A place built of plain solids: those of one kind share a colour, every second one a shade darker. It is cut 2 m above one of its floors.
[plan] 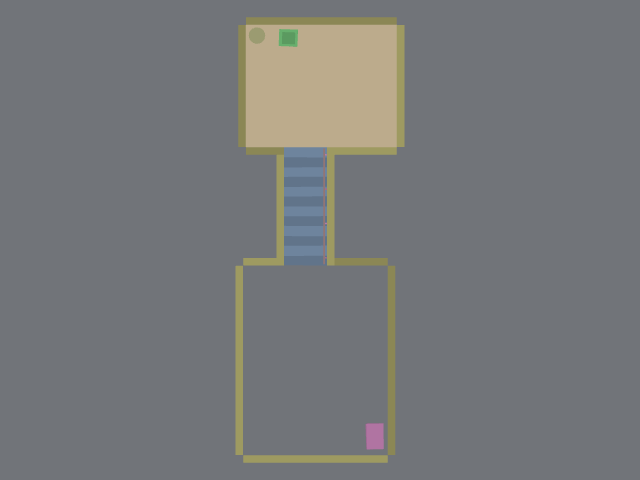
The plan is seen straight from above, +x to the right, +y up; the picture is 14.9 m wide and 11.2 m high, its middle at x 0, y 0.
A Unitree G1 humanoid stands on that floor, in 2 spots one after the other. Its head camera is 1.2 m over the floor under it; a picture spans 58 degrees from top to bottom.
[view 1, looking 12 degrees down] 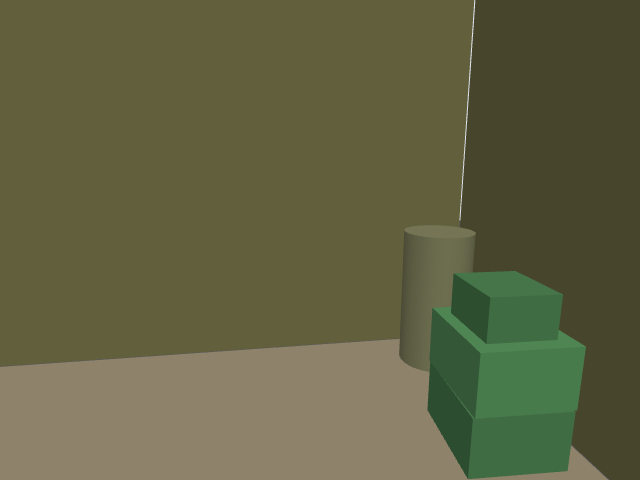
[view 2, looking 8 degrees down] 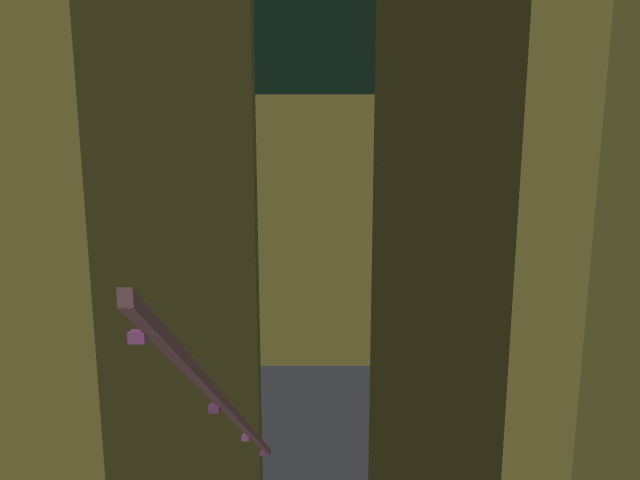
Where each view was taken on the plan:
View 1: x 0.75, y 3.75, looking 171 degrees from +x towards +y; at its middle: wall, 2.57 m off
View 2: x -0.38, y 3.17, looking -90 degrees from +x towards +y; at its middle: wall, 8.27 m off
